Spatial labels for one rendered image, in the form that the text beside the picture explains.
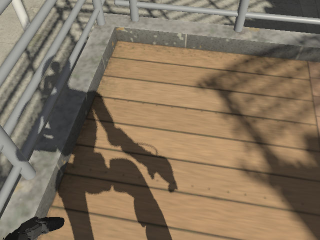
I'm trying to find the left robot hand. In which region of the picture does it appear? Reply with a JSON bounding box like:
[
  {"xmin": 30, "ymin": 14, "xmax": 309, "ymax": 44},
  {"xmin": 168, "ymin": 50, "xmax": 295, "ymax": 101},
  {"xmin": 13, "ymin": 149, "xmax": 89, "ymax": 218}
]
[{"xmin": 3, "ymin": 216, "xmax": 65, "ymax": 240}]

